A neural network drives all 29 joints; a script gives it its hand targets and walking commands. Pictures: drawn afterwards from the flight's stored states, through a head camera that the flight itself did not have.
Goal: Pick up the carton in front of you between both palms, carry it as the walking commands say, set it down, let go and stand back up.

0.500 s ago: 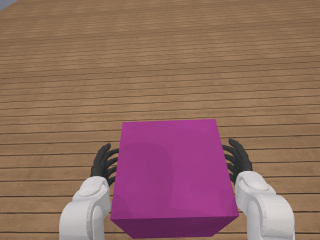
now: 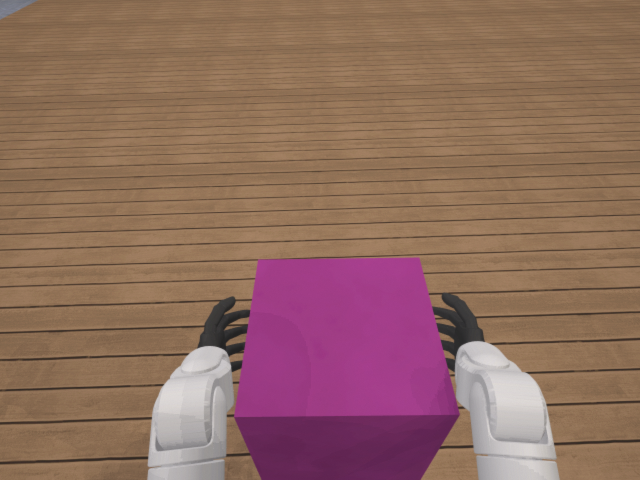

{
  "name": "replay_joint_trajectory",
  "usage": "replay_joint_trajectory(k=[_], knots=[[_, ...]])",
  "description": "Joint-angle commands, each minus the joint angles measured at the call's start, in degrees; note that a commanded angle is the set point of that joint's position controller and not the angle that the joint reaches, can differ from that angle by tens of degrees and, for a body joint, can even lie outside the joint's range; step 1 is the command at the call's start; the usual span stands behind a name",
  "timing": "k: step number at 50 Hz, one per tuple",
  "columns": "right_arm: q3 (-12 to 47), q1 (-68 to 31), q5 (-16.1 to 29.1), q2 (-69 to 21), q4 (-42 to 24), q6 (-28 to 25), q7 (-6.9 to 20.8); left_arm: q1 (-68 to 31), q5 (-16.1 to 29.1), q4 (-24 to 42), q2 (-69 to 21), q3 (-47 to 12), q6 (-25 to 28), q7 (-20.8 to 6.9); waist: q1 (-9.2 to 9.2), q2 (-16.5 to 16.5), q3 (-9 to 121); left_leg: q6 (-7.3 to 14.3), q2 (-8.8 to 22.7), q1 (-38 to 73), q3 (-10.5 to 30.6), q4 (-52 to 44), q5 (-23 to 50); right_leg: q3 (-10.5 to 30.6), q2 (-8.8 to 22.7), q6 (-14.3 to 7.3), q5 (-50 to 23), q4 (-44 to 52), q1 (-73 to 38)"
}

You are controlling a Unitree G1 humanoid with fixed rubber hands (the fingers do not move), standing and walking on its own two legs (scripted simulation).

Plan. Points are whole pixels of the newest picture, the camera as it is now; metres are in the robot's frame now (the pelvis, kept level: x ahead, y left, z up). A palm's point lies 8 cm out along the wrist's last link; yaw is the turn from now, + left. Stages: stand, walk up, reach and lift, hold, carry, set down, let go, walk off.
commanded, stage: carry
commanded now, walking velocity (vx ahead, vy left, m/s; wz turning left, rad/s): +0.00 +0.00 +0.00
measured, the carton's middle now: (339, 376) +0.28 +0.00 -0.02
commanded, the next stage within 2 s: hold in 1.28 s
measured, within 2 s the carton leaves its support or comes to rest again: neither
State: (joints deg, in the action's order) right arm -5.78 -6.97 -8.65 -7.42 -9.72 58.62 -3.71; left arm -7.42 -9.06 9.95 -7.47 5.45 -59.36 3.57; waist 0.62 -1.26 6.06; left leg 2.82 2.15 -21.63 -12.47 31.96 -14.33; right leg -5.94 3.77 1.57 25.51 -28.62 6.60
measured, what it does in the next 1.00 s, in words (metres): shifts its weight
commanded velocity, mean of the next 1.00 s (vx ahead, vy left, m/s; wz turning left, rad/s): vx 0.00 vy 0.00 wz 0.00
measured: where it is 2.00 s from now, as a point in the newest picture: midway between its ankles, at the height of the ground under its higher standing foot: outside the picture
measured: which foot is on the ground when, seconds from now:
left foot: down 0.00-1.00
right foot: down 0.00-1.00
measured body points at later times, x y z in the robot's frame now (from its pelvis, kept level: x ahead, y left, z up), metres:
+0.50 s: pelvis -0.03 -0.01 +0.00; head -0.03 -0.01 +0.45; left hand +0.28 +0.14 +0.03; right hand +0.28 -0.17 +0.04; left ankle +0.02 +0.09 -0.73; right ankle -0.12 -0.11 -0.73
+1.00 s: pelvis -0.05 -0.02 +0.00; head -0.07 -0.01 +0.45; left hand +0.25 +0.13 +0.04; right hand +0.25 -0.17 +0.04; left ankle +0.02 +0.09 -0.73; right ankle -0.12 -0.11 -0.73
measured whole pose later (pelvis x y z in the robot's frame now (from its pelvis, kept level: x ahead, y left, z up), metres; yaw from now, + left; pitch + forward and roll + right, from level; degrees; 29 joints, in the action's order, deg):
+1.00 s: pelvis -0.05 -0.02 +0.00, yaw +0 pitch +1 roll +0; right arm -11.1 -13.1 -13.4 -8.3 9.3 42.0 -0.8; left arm -12.9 -13.3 -9.0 -8.3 10.2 -42.4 0.7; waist -0.1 -0.5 4.4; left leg 1.8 4.4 -22.1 -11.2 29.8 -8.8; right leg -6.8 1.2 -1.0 23.0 -30.3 8.6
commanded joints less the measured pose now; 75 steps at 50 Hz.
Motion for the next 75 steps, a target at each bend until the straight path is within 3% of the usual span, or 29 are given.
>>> replay_joint_trajectory(k=[1, 12, 17, 23, 36, 64, 65, 66, 67, 68, 70, 73, 75], knots=[[35.8, -23.9, 15.5, -47.4, -1.8, -5.1, 12.1, -22.0, 14.9, 1.0, -46.8, -34.4, 5.7, -11.7, -0.55, -0.6, 14.9, 0.9, 7.0, 14.2, 7.0, 1.5, 33.3, 2.1, 5.5, -0.4, -39.0, 0.3, 0.2], [24.4, -27.1, 7.0, -43.2, 14.8, -18.4, 13.3, -26.5, 7.8, -13.9, -43.2, -24.9, 19.1, -12.6, -0.7, 0.1, 12.6, 0.2, 7.2, 14.1, 6.9, 0.5, 27.5, 2.6, 5.4, -1.5, -33.8, 1.6, 1.4], [24.4, -31.0, 6.5, -46.7, 19.1, -22.7, 14.4, -30.9, 7.3, -18.6, -47.0, -25.0, 23.4, -13.8, -0.67, 0.4, 12.4, 0.1, 7.5, 14.6, 7.4, -0.8, 25.3, 2.9, 5.0, -2.0, -28.8, 2.6, 2.1], [28.3, -31.1, 8.9, -50.6, 16.2, -20.6, 15.1, -30.4, 9.2, -16.0, -50.7, -28.3, 21.4, -14.4, -0.67, 0.5, 12.9, 0.0, 7.6, 14.3, 7.7, -1.7, 23.3, 3.2, 4.8, -2.3, -25.7, 2.9, 2.4], [26.8, -31.4, 8.5, -50.0, 16.3, -18.2, 15.2, -30.8, 8.9, -15.9, -50.2, -27.0, 18.9, -14.5, -0.67, 0.8, 10.5, -0.5, 7.6, 12.7, 8.3, -3.7, 17.0, 4.2, 4.6, -3.1, -18.5, 4.6, 5.7], [26.3, -31.2, 8.3, -49.9, 16.5, -18.0, 15.3, -30.5, 8.6, -16.2, -50.3, -26.7, 18.6, -14.6, -0.63, 1.2, 11.6, -0.7, 7.9, 12.3, 8.4, -4.1, 17.0, 4.6, 4.1, -3.6, -17.5, 3.8, 6.8], [23.8, -25.9, 7.3, -51.9, 18.9, -18.8, 15.3, -24.8, 9.3, -14.0, -51.4, -25.8, 18.7, -14.4, -1.25, -6.3, 4.5, 0.5, -7.2, 34.1, 16.3, -4.7, 28.0, 14.4, -5.4, -3.8, -32.8, 9.4, 14.3], [23.6, -26.0, 6.2, -50.8, 17.4, -20.6, 14.5, -26.1, 8.8, -13.0, -49.1, -26.0, 19.8, -13.9, 0.55, -5.9, 7.2, 0.4, -5.7, 39.2, 18.1, -4.2, 34.3, 14.4, -6.1, -3.5, -36.2, 8.7, 16.4], [22.5, -25.0, 5.6, -48.3, 18.3, -21.0, 14.3, -25.1, 8.1, -12.3, -48.9, -25.7, 20.0, -13.4, -0.83, -0.8, 7.9, -0.3, -5.2, 35.9, 18.0, -6.2, 32.0, 14.6, -6.1, -3.8, -35.0, 8.7, 10.4], [21.0, -24.7, 4.5, -48.3, 19.4, -21.4, 13.8, -28.3, 8.7, -10.8, -48.4, -27.0, 19.9, -13.8, 0.88, -2.7, 6.0, -1.5, -5.4, 33.2, 17.8, -6.5, 30.5, 14.1, -6.8, -4.1, -29.3, 10.2, 8.5], [22.2, -26.7, 5.7, -48.7, 18.6, -22.1, 13.6, -27.4, 8.9, -12.1, -49.0, -27.9, 20.4, -13.4, 1.09, -0.8, 6.4, -1.7, -6.4, 37.4, 16.9, -6.1, 31.0, 14.4, -6.6, -3.8, -32.0, 11.0, 10.3], [22.9, -26.2, 6.1, -47.3, 18.4, -22.7, 13.6, -25.4, 7.6, -11.6, -46.9, -26.6, 21.1, -12.4, -1.04, 0.0, 6.6, -1.8, -6.9, 36.5, 16.7, -7.3, 28.7, 14.7, -6.3, -3.3, -31.6, 11.7, 7.7], [22.7, -28.2, 6.1, -47.1, 18.7, -22.8, 13.8, -26.1, 7.2, -12.2, -47.1, -26.8, 21.2, -12.4, -0.92, -0.1, 5.2, -2.2, -7.3, 36.1, 16.1, -8.1, 24.6, 14.1, -6.3, -3.2, -27.5, 12.6, 8.5]])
